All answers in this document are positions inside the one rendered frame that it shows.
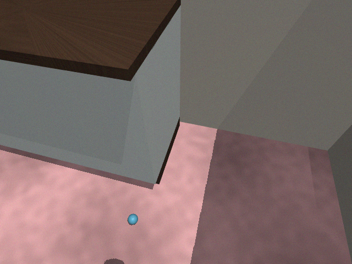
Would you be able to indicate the ball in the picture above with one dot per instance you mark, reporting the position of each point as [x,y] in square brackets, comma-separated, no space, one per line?
[132,219]

